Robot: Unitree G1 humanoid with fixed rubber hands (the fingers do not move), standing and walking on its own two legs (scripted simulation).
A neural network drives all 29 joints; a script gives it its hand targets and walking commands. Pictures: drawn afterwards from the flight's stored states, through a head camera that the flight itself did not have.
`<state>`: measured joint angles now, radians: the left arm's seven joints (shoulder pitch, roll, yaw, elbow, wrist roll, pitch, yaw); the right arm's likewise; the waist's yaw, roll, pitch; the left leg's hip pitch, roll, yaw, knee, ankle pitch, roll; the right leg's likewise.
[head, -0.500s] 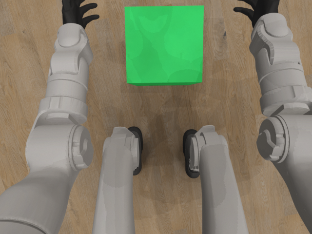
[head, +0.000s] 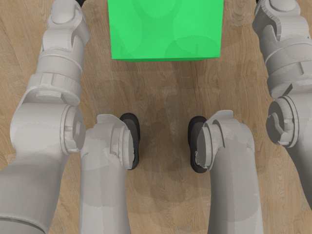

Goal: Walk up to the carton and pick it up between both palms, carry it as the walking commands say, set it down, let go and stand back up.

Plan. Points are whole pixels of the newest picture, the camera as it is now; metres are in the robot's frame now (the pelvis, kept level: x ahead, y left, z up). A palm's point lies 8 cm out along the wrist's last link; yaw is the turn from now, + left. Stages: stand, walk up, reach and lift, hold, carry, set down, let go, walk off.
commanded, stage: reach and lift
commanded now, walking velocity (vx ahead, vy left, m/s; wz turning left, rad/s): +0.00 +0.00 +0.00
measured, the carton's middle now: (163, 17) +0.53 -0.01 -0.28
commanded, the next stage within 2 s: none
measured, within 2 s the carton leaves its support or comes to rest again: leaves its support in 1.68 s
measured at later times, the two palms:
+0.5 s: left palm (78, 4) +0.54 +0.17 -0.20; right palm out of the picture +0.54 -0.19 -0.20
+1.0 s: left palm (92, 4) +0.54 +0.14 -0.21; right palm out of the picture +0.54 -0.16 -0.20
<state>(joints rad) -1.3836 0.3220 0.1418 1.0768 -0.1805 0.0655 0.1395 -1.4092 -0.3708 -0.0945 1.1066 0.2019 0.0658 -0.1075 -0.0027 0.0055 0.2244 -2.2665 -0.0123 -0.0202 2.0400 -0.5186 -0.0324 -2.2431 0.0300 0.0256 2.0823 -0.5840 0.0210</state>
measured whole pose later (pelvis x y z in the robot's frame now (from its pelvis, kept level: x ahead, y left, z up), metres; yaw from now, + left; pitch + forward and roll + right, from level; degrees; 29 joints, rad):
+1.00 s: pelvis -0.01 +0.00 -0.03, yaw +0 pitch +38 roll +1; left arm -1.50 0.30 0.08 1.16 -0.22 0.02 0.16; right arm -1.52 -0.32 -0.02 1.16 0.22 0.03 -0.14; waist 0.00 0.00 0.38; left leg -2.28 -0.01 -0.02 2.13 -0.52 -0.04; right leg -2.26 0.04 0.03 2.18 -0.58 0.02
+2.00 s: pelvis +0.00 +0.00 -0.02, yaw -1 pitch +42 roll +1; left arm -1.33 0.16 0.36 0.85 0.04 0.27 0.12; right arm -1.37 -0.20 -0.31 0.89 -0.04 0.27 -0.11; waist 0.00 0.00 0.17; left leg -2.31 -0.03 -0.03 2.12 -0.53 -0.04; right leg -2.29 0.05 0.03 2.15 -0.59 0.03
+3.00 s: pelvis +0.00 +0.00 +0.07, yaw -1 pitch +45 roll +1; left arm -1.15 0.00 0.50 0.65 0.24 0.39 0.06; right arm -1.18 -0.05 -0.48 0.71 -0.22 0.38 -0.04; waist 0.00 0.00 -0.08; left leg -2.11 -0.03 -0.03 1.80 -0.48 -0.03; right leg -2.09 0.05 0.04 1.83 -0.53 0.03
